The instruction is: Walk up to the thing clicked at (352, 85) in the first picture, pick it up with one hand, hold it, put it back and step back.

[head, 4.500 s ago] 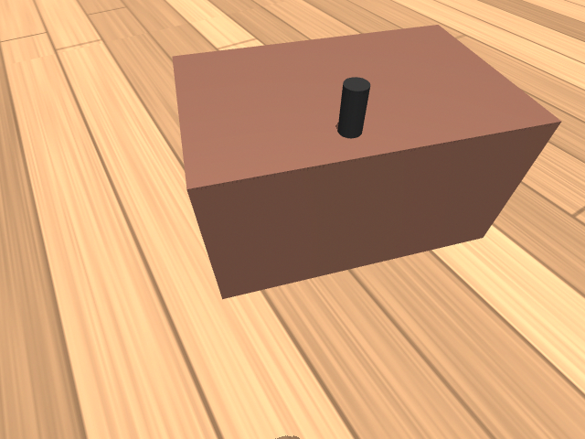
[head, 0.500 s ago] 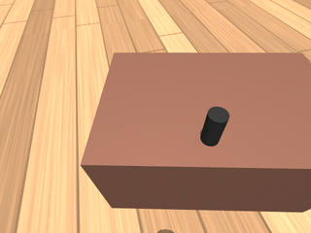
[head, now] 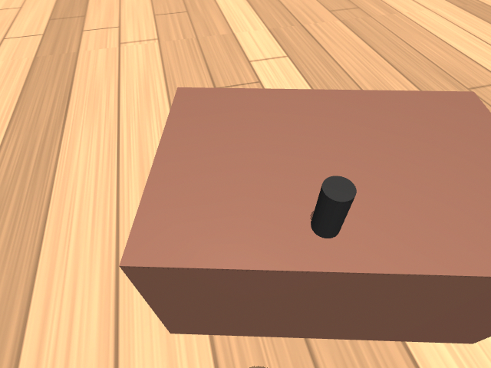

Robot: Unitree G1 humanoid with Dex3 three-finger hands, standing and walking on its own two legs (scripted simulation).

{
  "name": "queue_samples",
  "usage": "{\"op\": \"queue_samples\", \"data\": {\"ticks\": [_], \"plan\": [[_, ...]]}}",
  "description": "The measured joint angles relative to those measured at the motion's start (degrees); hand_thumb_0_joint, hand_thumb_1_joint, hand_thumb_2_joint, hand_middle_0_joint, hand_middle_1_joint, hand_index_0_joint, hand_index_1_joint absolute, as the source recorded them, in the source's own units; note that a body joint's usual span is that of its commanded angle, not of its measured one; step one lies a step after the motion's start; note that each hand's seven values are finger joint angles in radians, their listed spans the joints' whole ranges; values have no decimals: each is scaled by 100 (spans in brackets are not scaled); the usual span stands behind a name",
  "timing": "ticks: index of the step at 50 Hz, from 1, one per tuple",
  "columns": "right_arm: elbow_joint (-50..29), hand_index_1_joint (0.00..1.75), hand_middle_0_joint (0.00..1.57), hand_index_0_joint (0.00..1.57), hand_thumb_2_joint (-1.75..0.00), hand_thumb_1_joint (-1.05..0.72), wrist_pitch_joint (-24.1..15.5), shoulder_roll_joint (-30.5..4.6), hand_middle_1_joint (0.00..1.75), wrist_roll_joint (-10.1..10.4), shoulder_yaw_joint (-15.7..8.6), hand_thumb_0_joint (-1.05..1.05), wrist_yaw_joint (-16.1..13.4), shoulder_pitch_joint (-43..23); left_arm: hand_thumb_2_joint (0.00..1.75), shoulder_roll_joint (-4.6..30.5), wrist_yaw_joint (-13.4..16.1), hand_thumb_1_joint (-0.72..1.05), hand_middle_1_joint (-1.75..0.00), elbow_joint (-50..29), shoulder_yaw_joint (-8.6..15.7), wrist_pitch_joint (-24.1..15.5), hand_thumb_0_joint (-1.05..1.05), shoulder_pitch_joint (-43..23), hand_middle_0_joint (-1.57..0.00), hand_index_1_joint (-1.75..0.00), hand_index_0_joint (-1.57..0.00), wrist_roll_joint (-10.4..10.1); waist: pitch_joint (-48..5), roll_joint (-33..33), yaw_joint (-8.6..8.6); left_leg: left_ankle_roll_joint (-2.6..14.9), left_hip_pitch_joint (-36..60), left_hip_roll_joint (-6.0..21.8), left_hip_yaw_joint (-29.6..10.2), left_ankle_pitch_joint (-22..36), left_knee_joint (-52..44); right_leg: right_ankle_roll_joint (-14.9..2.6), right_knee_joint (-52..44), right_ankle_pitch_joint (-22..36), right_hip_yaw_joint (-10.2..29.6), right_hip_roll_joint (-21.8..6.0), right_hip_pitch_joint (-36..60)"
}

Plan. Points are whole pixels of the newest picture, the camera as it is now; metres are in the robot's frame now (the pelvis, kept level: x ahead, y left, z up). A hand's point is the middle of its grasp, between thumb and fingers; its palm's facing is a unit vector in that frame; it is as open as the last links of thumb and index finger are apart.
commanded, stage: stand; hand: right
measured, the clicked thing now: (331, 208) +0.48 -0.18 -0.11
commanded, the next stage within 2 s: rise first in 1.74 s
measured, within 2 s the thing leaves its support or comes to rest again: neither
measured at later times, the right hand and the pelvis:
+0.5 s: hand out of the picture +0.07 -0.26 -0.16, palm faces -0.01 +0.94 -0.33, open 7.4 cm; pelvis +0.00 -0.01 +0.00, yaw +0 degrees
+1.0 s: hand out of the picture +0.07 -0.26 -0.16, palm faces -0.02 +0.94 -0.33, open 7.4 cm; pelvis +0.00 -0.01 +0.00, yaw +0 degrees
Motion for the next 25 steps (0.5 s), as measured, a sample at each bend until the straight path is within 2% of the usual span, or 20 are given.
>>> {"op": "queue_samples", "data": {"ticks": [25], "plan": [[-12,30,21,20,-90,-90,22,12,30,-12,33,1,-9,136,90,8,-6,90,-30,-13,22,15,0,6,-20,-30,-20,-7,-19,30,2,-67,36,83,-4,-11,-14,-73,28,-30,-13,81,11]]}}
